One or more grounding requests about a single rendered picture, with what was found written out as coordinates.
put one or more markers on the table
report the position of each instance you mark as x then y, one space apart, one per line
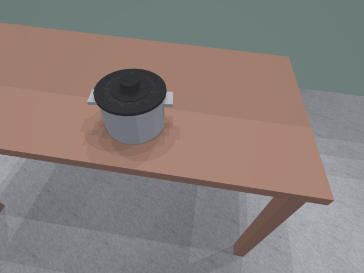
238 121

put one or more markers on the lid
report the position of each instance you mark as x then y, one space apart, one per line
111 98

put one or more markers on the pot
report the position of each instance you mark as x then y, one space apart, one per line
135 129

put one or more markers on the knob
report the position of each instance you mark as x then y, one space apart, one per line
129 82

